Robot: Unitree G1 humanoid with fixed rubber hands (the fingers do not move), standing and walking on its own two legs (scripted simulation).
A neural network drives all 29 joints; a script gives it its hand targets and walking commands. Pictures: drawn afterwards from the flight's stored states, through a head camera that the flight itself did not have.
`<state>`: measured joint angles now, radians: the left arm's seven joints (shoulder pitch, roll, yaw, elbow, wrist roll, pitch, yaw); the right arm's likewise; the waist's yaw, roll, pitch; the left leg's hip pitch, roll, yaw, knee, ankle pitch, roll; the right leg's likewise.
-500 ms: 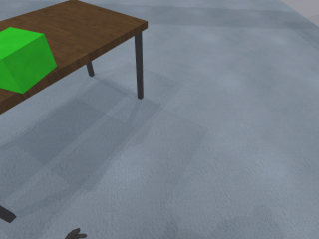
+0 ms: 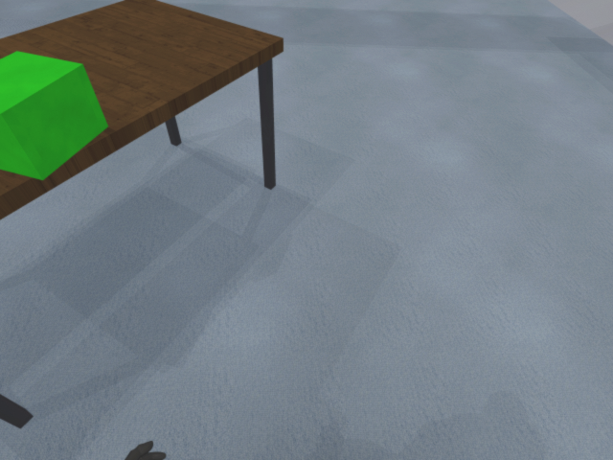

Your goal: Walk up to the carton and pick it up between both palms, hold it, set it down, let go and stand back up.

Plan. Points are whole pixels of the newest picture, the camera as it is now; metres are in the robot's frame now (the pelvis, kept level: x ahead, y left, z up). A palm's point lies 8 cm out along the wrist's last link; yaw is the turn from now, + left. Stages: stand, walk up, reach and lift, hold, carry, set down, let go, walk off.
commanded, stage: walk up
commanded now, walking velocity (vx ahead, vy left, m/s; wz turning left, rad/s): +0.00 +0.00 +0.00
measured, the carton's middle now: (29, 113) +0.77 +0.63 +0.02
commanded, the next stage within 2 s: none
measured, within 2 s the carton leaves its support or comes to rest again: neither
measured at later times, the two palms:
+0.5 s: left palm out of the picture +0.03 +0.40 -0.14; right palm (428, 430) +0.20 -0.18 -0.11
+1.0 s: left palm out of the picture +0.22 +0.45 -0.10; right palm (392, 345) +0.32 -0.14 -0.11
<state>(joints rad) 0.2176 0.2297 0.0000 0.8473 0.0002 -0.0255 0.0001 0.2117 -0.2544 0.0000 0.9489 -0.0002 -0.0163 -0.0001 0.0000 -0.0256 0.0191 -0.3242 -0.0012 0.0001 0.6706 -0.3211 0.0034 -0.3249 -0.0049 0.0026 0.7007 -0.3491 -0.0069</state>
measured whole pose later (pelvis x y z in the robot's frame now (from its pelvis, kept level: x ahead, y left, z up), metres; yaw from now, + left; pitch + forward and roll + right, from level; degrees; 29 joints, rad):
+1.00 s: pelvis +0.21 +0.13 +0.00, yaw +21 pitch +0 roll +2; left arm 0.15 0.38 0.02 0.85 0.00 -0.08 -0.02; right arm 0.35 -0.34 0.00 0.95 0.00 -0.05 0.05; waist 0.00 -0.07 0.06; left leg -0.12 -0.06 0.01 0.59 -0.46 0.05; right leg -0.47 -0.03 0.01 0.63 -0.18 0.00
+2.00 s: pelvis +0.46 +0.23 -0.01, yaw +44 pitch -2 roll +1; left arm 0.22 0.35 0.02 0.85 0.00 -0.09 -0.02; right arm 0.29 -0.35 0.00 0.95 0.00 -0.02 0.03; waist -0.01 0.04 0.09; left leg -0.47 0.01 -0.02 1.10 -0.42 0.02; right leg -0.41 -0.08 -0.08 0.78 -0.33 0.00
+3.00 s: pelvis +0.49 +0.27 -0.02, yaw +59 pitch -1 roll +0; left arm 0.22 0.35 0.02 0.85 0.00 -0.06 -0.01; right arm 0.20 -0.36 0.00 0.95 0.00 -0.03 0.01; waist -0.01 0.02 0.09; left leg -0.46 -0.02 -0.03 0.84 -0.36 0.02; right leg -0.36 -0.05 -0.04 0.83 -0.45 0.01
